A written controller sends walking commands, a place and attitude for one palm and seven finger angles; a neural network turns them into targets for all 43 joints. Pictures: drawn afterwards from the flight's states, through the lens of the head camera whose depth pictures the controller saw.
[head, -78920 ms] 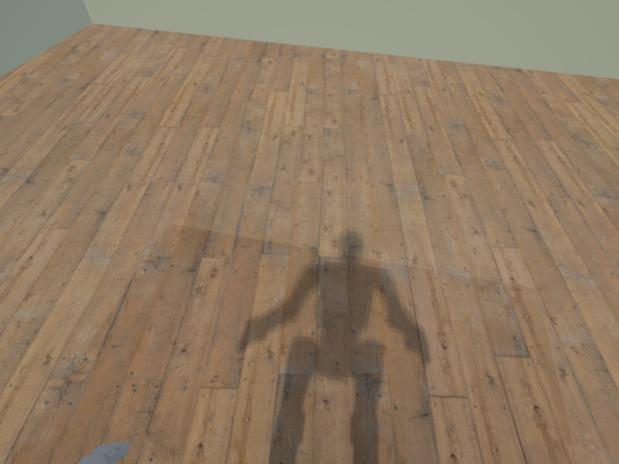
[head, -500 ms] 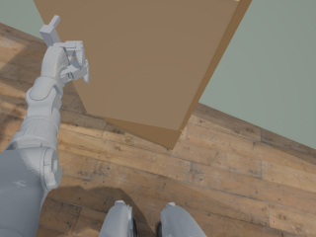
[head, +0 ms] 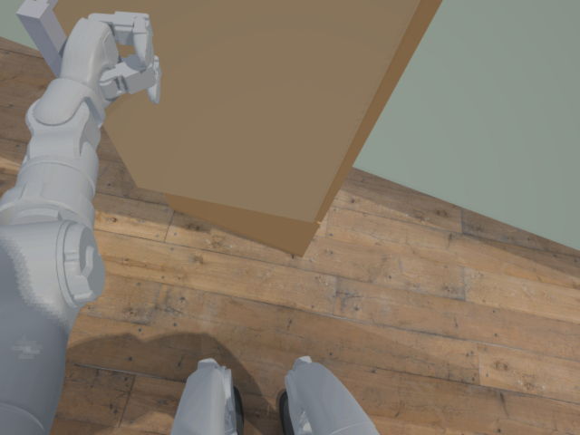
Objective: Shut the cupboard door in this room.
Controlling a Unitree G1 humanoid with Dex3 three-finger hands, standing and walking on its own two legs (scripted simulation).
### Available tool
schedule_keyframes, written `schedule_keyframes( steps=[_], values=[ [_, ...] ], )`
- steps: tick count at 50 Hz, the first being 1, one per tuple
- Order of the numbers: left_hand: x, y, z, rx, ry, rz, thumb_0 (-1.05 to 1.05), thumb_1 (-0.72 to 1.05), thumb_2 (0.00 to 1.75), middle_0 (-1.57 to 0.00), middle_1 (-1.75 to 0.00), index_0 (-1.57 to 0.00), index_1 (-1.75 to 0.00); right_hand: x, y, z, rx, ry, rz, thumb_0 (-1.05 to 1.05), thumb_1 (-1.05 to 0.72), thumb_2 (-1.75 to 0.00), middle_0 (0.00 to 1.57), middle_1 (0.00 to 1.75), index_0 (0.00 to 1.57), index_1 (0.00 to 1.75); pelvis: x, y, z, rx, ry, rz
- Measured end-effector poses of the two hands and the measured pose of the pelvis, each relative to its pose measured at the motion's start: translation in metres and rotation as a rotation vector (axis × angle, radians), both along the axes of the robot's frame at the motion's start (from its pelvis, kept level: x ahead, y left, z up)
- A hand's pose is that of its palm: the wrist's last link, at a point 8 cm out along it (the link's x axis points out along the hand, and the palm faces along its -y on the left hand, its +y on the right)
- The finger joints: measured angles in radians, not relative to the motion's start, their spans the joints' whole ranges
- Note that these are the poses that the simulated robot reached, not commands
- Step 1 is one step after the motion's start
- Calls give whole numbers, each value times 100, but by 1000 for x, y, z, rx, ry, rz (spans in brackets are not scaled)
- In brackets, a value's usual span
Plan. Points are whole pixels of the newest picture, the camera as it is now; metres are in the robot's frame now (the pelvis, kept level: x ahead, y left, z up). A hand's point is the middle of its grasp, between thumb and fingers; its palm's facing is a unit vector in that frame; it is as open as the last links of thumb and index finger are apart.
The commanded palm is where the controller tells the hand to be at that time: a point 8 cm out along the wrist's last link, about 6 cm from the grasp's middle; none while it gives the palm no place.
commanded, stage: push the door shut along its arc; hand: left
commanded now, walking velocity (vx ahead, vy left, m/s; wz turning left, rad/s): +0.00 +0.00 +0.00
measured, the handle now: (69, 47) +0.60 +0.20 +0.09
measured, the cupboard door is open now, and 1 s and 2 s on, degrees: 10 2 2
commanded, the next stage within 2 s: pull the fist back off the door in 0.22 s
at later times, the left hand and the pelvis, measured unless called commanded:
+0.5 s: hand (170, 50) +0.60 +0.09 +0.09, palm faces +0.09 -0.99 +0.10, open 3.0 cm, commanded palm +0.57 +0.09 +0.10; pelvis +0.00 -0.01 -0.01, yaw +0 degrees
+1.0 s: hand (166, 100) +0.52 +0.10 +0.09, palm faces +0.10 -0.99 -0.02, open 3.1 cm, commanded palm +0.48 +0.13 +0.10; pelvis +0.03 -0.03 +0.03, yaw +2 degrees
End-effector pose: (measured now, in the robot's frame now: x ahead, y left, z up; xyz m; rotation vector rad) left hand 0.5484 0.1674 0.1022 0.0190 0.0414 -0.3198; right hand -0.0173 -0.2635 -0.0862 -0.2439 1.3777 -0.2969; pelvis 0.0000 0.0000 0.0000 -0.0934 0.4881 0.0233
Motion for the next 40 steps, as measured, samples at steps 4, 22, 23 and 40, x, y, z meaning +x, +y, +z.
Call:
schedule_keyframes(
  steps=[4,22,23,40],
  values=[
    [6,-3,-1,13,13,-9,-3,89,93,-129,-150,-130,-150,-10,3,-3,9,40,-8,0,-90,-90,20,30,20,30,0,-1,-3,-3,11,3],
    [28,-21,-8,-139,79,241,0,89,94,-129,-150,-130,-150,-27,5,0,13,95,24,0,-90,-90,20,30,20,30,-1,-5,-9,-12,57,11],
    [27,-22,-11,-143,83,303,0,88,93,-129,-150,-130,-150,-26,6,0,26,96,32,0,-90,-90,20,30,20,30,0,-6,-9,-11,60,11],
    [-5,-40,-8,-4,34,473,2,89,90,-129,-150,-130,-150,-14,12,8,179,72,-29,0,-90,-90,20,30,20,30,23,-23,22,47,-15,-21]
  ],
)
